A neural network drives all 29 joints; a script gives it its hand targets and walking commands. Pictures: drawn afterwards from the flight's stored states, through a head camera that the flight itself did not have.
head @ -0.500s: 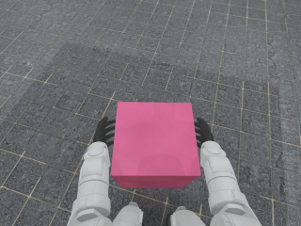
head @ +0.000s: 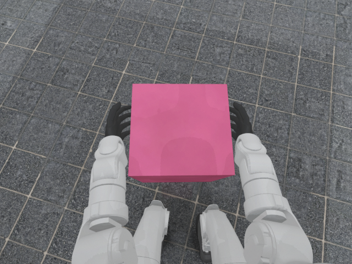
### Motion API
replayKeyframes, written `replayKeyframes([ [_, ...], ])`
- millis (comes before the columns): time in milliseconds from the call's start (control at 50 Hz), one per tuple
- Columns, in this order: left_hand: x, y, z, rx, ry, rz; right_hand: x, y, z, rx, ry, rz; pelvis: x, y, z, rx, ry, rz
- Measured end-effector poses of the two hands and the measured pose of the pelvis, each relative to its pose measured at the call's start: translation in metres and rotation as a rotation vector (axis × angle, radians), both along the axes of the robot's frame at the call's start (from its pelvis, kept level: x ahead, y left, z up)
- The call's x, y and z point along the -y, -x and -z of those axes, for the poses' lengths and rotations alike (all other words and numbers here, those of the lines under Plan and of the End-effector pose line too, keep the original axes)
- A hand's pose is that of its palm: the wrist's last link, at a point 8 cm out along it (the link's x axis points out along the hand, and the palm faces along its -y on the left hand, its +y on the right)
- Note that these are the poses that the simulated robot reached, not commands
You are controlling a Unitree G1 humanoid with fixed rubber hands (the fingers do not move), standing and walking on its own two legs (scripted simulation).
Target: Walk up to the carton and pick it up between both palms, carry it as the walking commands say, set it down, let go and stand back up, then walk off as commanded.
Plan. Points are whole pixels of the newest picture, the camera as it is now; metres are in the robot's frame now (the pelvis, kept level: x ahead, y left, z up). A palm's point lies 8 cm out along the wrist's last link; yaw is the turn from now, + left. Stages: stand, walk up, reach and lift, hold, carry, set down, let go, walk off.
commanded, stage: set down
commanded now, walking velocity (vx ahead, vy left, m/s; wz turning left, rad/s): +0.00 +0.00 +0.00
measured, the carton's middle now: (178, 141) +0.39 +0.04 -0.12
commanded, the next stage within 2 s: none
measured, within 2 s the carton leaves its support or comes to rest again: neither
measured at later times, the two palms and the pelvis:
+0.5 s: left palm (121, 136) +0.40 +0.19 -0.14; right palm (230, 134) +0.43 -0.11 -0.15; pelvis -0.01 -0.01 -0.07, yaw +0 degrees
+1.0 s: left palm (125, 136) +0.43 +0.21 -0.22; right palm (219, 132) +0.46 -0.09 -0.24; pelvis -0.03 +0.00 -0.15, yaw +0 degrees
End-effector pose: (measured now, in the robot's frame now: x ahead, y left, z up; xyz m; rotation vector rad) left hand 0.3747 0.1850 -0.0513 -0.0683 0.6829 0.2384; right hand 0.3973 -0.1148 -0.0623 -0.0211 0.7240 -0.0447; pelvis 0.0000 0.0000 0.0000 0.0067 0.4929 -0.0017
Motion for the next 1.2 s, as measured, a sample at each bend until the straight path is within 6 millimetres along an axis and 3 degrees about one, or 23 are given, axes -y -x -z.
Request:
replayKeyframes([
  [500, -0.008, -0.026, 0.085, -0.007, -0.015, -0.01, -0.009, -0.031, 0.087, -0.009, -0.004, -0.011, 0.007, 0.008, 0.075, -0.14, -0.002, 0.006],
  [1200, -0.025, -0.067, 0.209, -0.013, -0.011, -0.021, -0.026, -0.075, 0.207, -0.014, 0.005, -0.022, -0.001, 0.032, 0.174, -0.241, 0.011, 0.0],
])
